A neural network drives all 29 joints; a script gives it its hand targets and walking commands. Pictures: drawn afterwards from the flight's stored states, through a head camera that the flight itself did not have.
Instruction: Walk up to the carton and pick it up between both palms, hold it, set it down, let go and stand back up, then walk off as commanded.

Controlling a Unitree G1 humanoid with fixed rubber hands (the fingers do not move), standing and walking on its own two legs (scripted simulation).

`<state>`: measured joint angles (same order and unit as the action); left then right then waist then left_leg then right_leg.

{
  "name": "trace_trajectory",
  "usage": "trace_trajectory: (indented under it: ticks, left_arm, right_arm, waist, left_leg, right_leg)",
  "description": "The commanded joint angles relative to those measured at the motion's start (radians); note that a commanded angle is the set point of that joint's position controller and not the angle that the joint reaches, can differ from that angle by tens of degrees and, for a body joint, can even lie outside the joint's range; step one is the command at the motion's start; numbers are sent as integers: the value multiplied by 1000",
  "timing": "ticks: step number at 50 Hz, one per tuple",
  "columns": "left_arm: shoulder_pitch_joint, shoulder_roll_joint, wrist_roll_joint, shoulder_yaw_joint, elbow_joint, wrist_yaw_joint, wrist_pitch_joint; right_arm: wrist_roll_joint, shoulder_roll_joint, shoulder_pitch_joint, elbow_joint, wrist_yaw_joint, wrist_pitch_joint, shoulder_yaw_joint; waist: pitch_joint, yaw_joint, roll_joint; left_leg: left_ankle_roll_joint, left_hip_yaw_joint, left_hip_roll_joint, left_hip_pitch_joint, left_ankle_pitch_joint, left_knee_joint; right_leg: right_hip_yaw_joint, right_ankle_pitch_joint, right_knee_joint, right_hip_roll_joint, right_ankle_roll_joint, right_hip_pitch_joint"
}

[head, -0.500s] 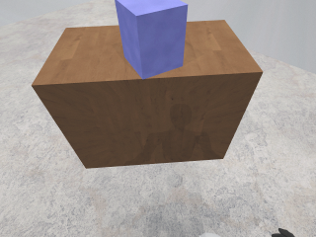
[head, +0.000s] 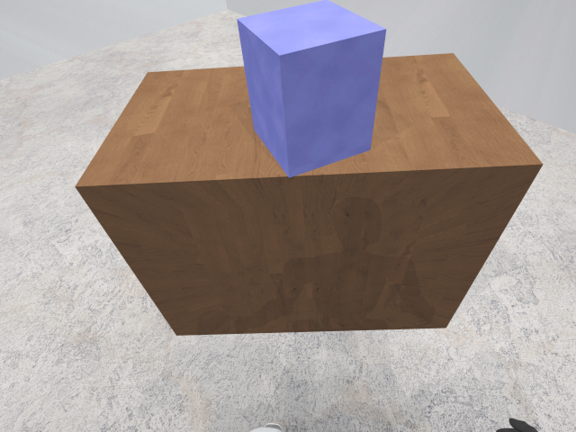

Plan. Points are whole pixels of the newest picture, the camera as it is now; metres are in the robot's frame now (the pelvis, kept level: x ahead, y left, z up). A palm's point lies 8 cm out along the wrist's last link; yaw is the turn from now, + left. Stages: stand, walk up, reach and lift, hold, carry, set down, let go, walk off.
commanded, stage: walk up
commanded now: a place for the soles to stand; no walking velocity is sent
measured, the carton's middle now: (308, 88) +0.75 +0.00 +0.13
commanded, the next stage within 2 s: none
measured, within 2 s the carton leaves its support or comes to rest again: neither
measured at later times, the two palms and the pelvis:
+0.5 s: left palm out of the picture +0.10 +0.33 -0.08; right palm out of the picture +0.17 -0.30 -0.08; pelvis +0.05 +0.00 +0.01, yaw +1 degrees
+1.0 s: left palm out of the picture +0.13 +0.32 -0.08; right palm (540, 426) +0.18 -0.30 -0.08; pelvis +0.06 +0.00 +0.01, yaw +1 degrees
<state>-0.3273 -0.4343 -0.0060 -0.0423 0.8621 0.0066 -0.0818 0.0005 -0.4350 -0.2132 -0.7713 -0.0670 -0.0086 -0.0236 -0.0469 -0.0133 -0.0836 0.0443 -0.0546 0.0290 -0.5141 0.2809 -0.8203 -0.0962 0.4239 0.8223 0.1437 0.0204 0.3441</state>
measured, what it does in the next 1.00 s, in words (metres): steps on the spot: right foot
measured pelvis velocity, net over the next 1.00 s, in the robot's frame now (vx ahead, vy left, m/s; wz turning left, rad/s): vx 0.06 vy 0.00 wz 0.02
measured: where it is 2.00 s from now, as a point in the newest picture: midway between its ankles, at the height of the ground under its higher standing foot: outside the picture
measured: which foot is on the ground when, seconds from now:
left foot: down 0.00-1.00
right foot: down 0.00-0.00, up 0.02-0.34, down 0.36-1.00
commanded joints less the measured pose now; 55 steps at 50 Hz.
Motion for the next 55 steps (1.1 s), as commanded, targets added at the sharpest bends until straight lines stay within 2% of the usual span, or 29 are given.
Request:
trace_trajectory:
  ticks: [1, 2, 4, 5, 7, 9, 11, 13, 15, 17, 18, 20, 22, 23, 24, 25, 26, 27, 29, 32, 33, 34, 37, 41, 46, 49, 52, 53, 55]
  left_arm:
    - [12, -172, 4, -31, -104, 24, 23]
    - [37, -271, -10, -62, -77, 33, 33]
    - [-7, -275, -3, -69, -46, 24, 31]
    - [-34, -260, -4, -72, -35, 18, 28]
    - [-18, -230, -4, -55, -31, 9, 41]
    - [-13, -216, -2, -57, -23, 11, 37]
    - [-7, -227, -12, -59, -33, 12, 31]
    - [-11, -208, -14, -59, -30, 15, 22]
    - [-34, -176, 0, -49, -26, 22, 5]
    - [-61, -192, -11, -52, 2, 29, -1]
    - [-56, -218, -26, -59, -3, 30, -6]
    - [-39, -343, -29, -85, -4, 26, -16]
    - [77, -302, -25, -76, -39, 23, -17]
    - [94, -290, -30, -64, -38, 21, -11]
    - [89, -270, -26, -57, -39, 20, -5]
    - [78, -228, -18, -48, -33, 14, 0]
    - [106, -167, -10, -32, -39, 12, 0]
    - [90, -169, -2, -36, -26, 13, 13]
    - [44, -194, -3, -43, -21, 22, 7]
    - [44, -259, -22, -46, -20, 22, -22]
    - [43, -291, -23, -56, -13, 22, -20]
    - [63, -277, -14, -54, -31, 23, -17]
    - [106, -254, -12, -49, -53, 28, -2]
    - [98, -176, -10, -27, -32, 22, 12]
    - [81, -251, -22, -47, -21, 22, -4]
    - [157, -221, -21, -42, -24, 16, 3]
    - [119, -176, -9, -31, -35, 12, 7]
    - [114, -187, -9, -28, -26, 17, 4]
    - [125, -217, -19, -35, -21, 17, -3]
  right_arm:
    - [36, -347, -134, 20, 49, -33, -143]
    - [20, -329, -60, 23, 50, -28, -142]
    - [33, -281, -1, 44, 61, -29, -124]
    - [35, -257, -4, 39, 60, -28, -113]
    - [23, -243, -4, 27, 67, -35, -102]
    - [29, -228, 19, 30, 66, -34, -92]
    - [32, -234, 5, 28, 64, -25, -99]
    - [31, -223, 5, 32, 65, -24, -96]
    - [23, -200, 9, 38, 64, -25, -83]
    - [21, -185, 48, 40, 62, -12, -81]
    - [7, -158, 70, 36, 62, -10, -58]
    - [11, -138, 86, 51, 60, -7, -60]
    - [21, -163, 36, 8, 58, -15, -69]
    - [12, -152, 9, -10, 53, -25, -67]
    - [19, -159, 1, -10, 56, -31, -73]
    - [18, -189, -6, -20, 60, -41, -84]
    - [27, -199, 18, -7, 60, -49, -79]
    - [27, -231, 13, -16, 63, -46, -76]
    - [21, -204, 63, -6, 63, -36, -67]
    - [5, -146, 66, -5, 65, -31, -49]
    - [5, -148, 64, -15, 66, -29, -53]
    - [5, -138, 57, -6, 66, -30, -49]
    - [14, -157, 18, -19, 68, -34, -62]
    - [13, -184, 56, -19, 64, -39, -57]
    - [18, -154, 49, -26, 55, -21, -48]
    - [24, -170, 59, -27, 54, -33, -49]
    - [35, -169, 53, -23, 57, -41, -46]
    - [28, -178, 72, -24, 59, -38, -39]
    - [19, -144, 78, -27, 62, -33, -41]
  waist:
    - [56, 96, -212]
    - [23, 74, -57]
    - [8, 40, -9]
    - [26, 28, -80]
    - [50, 32, -39]
    - [72, 26, -92]
    - [60, 46, -91]
    - [56, 44, -80]
    - [89, 0, -61]
    - [124, -17, -76]
    - [97, -33, -26]
    - [53, -36, 242]
    - [-11, 6, 177]
    - [17, 26, 214]
    - [50, 41, 158]
    - [127, 39, 134]
    - [132, 32, -14]
    - [102, 16, -37]
    - [71, -13, -29]
    - [128, -1, 162]
    - [120, -4, 162]
    - [131, -1, 139]
    - [140, 15, 153]
    - [133, -15, -13]
    - [56, 6, 110]
    - [62, 9, 122]
    - [122, -12, -30]
    - [103, -12, 31]
    - [79, 0, 107]
  left_leg:
    - [98, -710, -292, 281, 472, 603]
    - [95, -751, -305, 191, 591, 616]
    - [91, -612, -228, 234, 438, 540]
    - [97, -529, -192, 249, 352, 508]
    - [68, -513, -218, 247, 334, 516]
    - [131, -395, -191, 188, 287, 449]
    - [157, -411, -193, 214, 285, 437]
    - [188, -437, -230, 272, 75, 392]
    - [154, -377, -192, 228, -130, 317]
    - [104, -276, -157, 106, 6, 267]
    - [67, -239, -131, 26, 27, 227]
    - [-22, -40, 30, -78, 232, -42]
    - [-27, -4, -47, -32, 158, 32]
    - [-12, -3, -33, 51, 138, 94]
    - [7, -37, -49, 138, 91, 210]
    - [40, -166, -93, 258, 63, 267]
    - [75, -339, -141, 292, 53, 344]
    - [107, -485, -229, 286, 0, 376]
    - [140, -430, -208, 204, -32, 332]
    - [24, -122, -64, 90, -242, 121]
    - [-9, -72, -31, 92, -209, 71]
    - [-10, -35, -41, 103, -143, 81]
    - [33, -94, -67, 165, -233, 134]
    - [131, -346, -188, 197, -140, 289]
    - [14, -166, -69, 28, 2, 239]
    - [30, -182, -80, 104, 60, 289]
    - [84, -314, -146, 140, 22, 349]
    - [94, -331, -145, 118, -18, 319]
    - [45, -183, -82, 87, -107, 230]
  right_leg:
    - [43, 212, 340, -115, -36, 417]
    - [125, 188, 384, -74, -46, 358]
    - [112, 97, 302, -48, -37, 338]
    - [101, 80, 260, -40, -38, 327]
    - [140, 48, 208, -44, -38, 274]
    - [99, 29, 141, -26, -33, 206]
    - [84, 90, 64, -60, -22, 193]
    - [89, 112, -2, -70, -34, 183]
    - [75, 59, -112, -88, -47, 79]
    - [45, -128, -235, -98, -57, -98]
    - [137, -114, -292, -40, -82, -154]
    - [513, 174, -508, 268, -230, -99]
    - [427, 77, -441, 234, -243, -66]
    - [339, -25, -398, 199, -225, -33]
    - [285, -145, -301, 165, -180, -11]
    - [196, -165, -217, 87, -111, 50]
    - [104, -143, -87, -20, -60, 103]
    - [72, 40, -37, -82, -30, 156]
    - [101, 41, -145, -91, -44, 75]
    - [233, -266, -320, 64, -115, -135]
    - [320, -334, -341, 136, -162, -121]
    - [284, -382, -303, 145, -178, -157]
    - [187, -394, -192, 107, -149, -98]
    - [99, -60, -99, -59, -58, 1]
    - [245, 51, -343, 70, -143, -79]
    - [185, -5, -281, 44, -117, -33]
    - [90, -11, -170, -55, -61, -32]
    - [114, -56, -183, -44, -71, -50]
    - [160, -63, -294, 14, -95, -67]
